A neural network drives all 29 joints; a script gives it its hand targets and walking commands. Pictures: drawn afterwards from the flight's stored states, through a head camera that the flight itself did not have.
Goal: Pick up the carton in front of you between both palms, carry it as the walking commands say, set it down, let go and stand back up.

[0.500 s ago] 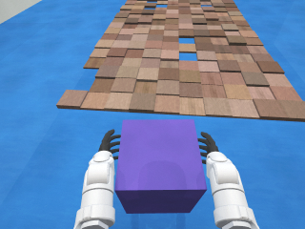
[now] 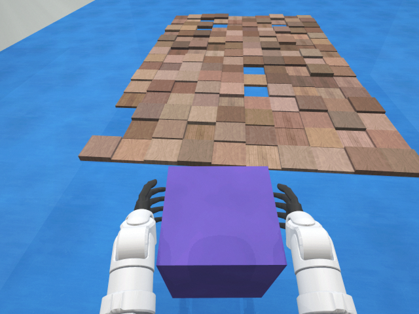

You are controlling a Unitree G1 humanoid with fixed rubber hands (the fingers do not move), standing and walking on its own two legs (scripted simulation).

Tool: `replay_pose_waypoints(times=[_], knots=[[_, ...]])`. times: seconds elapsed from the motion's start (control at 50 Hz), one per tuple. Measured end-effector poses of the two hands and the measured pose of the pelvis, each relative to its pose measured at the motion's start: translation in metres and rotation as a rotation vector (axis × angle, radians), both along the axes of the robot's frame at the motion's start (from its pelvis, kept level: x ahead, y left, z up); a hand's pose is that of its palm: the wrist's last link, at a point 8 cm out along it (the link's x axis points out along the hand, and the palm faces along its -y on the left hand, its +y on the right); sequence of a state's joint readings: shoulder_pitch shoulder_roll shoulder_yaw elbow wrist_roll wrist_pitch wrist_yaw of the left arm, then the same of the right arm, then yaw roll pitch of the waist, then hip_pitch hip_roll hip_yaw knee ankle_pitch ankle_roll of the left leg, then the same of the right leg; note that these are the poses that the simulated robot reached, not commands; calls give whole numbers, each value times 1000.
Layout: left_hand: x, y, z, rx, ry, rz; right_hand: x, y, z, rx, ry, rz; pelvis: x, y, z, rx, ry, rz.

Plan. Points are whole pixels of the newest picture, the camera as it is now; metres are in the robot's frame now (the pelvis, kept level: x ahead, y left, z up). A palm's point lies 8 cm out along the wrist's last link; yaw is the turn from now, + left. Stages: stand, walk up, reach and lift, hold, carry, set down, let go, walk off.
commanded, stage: hold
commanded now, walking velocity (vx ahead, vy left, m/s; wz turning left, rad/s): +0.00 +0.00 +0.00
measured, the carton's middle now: (217, 235) +0.29 +0.01 -0.04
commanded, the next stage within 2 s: carry in 0.64 s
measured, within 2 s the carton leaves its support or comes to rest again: neither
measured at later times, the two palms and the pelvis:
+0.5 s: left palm (147, 214) +0.29 +0.15 +0.05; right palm (296, 215) +0.28 -0.15 +0.05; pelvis -0.01 -0.01 +0.00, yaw +0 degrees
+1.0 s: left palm (130, 179) +0.34 +0.18 +0.09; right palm (274, 178) +0.35 -0.11 +0.09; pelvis +0.08 +0.02 +0.00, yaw +0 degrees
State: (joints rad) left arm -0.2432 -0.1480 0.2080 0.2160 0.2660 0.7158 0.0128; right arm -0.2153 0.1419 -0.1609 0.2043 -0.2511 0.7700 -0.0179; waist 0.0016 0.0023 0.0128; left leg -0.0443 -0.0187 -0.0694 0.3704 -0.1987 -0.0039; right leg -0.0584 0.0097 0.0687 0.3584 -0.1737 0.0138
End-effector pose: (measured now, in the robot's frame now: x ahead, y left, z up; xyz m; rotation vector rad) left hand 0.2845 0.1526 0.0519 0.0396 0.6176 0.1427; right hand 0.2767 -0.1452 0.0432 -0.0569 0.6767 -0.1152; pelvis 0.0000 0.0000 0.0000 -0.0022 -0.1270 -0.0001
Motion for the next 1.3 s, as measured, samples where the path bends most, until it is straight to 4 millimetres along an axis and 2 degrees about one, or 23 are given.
replay_pose_waypoints(times=[0.18, 0.32, 0.48, 0.7, 0.8, 0.92, 1.04, 1.12, 1.16, 1.24, 1.3], knots=[[-9, -1, -4, -4, 36, 17, -6, -1, -4, 14, 36, 2, -12, -3, -2, 2, -27, 4], [-5, -5, -1, -12, 16, 22, -2, -4, -2, 22, 16, -6, -16, -7, -4, 2, -19, 5], [2, -6, 2, -12, 6, 24, 6, -6, 3, 16, 6, 0, -9, -10, -2, 2, -11, 6], [2, -2, -5, -6, 35, 23, 7, -2, -4, -1, 34, 19, 3, -9, -2, -2, 24, 13], [12, 6, 4, -41, -6, 38, 18, 6, 8, 11, -5, 6, 14, -2, -6, -13, 97, 48], [36, 30, 23, -64, -62, 68, 49, 29, 30, 38, -62, 7, 47, 16, -10, -6, 158, 8], [74, 29, 46, -84, -57, 68, 82, 28, 47, 63, -56, -18, 93, 18, -2, -46, 201, 6], [101, 21, 41, -89, -72, 67, 108, 19, 44, 79, -74, -39, 131, 13, -15, -47, 204, 31], [109, 22, 35, -101, -40, 79, 120, 20, 42, 82, -43, -40, 150, 12, -14, -46, 213, 59], [126, 37, 26, -127, 40, 139, 153, 35, 40, 76, 37, -10, 189, 18, -6, -18, 223, 63], [153, 52, 25, -140, 52, 170, 186, 51, 39, 81, 52, 11, 221, 28, -5, -8, 219, 58]])
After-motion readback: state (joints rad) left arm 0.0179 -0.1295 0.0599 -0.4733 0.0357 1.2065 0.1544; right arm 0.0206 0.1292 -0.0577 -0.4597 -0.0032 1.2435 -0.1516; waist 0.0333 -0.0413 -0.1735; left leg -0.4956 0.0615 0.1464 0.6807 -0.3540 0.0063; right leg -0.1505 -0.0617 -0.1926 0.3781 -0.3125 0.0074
